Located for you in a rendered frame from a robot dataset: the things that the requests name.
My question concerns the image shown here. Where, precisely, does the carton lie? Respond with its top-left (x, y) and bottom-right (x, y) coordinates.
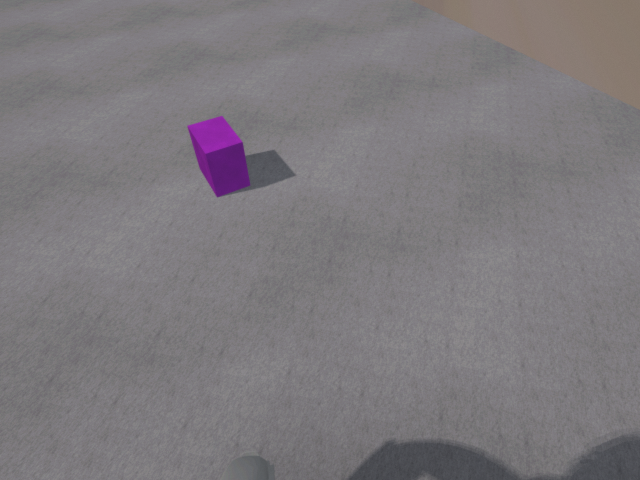
top-left (187, 116), bottom-right (250, 197)

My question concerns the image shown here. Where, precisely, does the left robot thigh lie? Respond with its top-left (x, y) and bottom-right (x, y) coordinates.
top-left (220, 456), bottom-right (275, 480)

